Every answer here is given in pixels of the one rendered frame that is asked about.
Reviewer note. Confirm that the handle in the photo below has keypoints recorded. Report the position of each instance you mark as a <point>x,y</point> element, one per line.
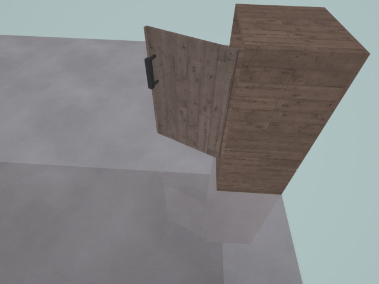
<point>149,72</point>

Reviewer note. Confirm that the cupboard door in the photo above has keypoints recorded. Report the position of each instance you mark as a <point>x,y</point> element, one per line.
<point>191,99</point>

